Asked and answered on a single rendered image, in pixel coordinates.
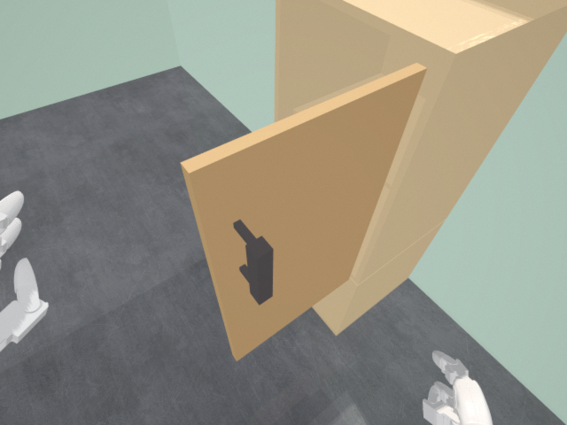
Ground left robot hand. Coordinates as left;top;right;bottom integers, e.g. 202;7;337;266
0;191;49;351

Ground right robot hand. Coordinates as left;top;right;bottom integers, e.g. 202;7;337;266
423;351;493;425

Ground handle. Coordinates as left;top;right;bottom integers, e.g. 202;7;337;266
233;220;273;305

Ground cupboard door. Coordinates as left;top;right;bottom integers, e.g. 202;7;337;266
181;63;427;361

